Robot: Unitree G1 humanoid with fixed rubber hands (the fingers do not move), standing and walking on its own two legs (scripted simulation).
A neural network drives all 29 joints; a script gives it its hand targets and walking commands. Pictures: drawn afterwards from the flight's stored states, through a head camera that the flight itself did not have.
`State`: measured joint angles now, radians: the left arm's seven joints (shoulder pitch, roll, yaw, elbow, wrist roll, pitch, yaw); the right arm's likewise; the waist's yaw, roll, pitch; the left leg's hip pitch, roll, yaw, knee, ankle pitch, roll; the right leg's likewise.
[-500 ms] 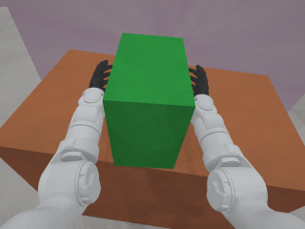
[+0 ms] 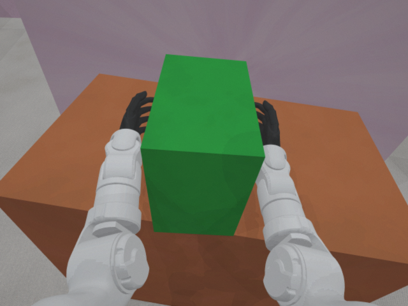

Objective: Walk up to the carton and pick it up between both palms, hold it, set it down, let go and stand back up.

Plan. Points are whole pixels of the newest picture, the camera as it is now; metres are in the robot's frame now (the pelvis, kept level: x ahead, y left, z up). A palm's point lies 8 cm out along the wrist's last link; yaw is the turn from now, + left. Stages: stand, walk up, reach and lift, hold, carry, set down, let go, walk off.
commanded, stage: reach and lift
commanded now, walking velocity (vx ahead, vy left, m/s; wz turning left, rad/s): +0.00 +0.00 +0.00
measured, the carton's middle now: (200, 146) +0.44 +0.00 +0.09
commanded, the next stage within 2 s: none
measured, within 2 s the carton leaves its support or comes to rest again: leaves its support in 0.86 s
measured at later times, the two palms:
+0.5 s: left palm (132, 130) +0.42 +0.14 +0.15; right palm (267, 143) +0.40 -0.13 +0.14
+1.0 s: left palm (123, 133) +0.38 +0.14 +0.18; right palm (274, 141) +0.37 -0.12 +0.18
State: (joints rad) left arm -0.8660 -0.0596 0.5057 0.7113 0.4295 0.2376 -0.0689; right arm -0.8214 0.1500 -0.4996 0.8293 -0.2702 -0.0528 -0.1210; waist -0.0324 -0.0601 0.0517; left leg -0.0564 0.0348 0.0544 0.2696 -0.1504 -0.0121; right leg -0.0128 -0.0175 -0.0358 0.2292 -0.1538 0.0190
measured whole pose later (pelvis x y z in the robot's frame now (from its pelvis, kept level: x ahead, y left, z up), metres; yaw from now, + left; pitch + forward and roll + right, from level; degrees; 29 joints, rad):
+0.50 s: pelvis +0.00 +0.00 +0.00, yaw +1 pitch -2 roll -1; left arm -0.84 -0.04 0.43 0.69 0.39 0.28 -0.05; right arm -0.80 0.12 -0.41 0.85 -0.17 -0.06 -0.15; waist -0.05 -0.05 0.03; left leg -0.08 0.04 0.04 0.28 -0.16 -0.01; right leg -0.03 -0.02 -0.05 0.22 -0.15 0.02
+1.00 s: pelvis -0.02 +0.00 +0.00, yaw +1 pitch -5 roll -1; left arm -0.84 0.00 0.34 0.69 0.31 0.39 0.01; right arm -0.83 0.06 -0.29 0.88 -0.02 0.03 -0.18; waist -0.06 -0.06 -0.02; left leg -0.09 0.04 0.03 0.30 -0.13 -0.01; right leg -0.02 -0.01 -0.06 0.23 -0.12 0.01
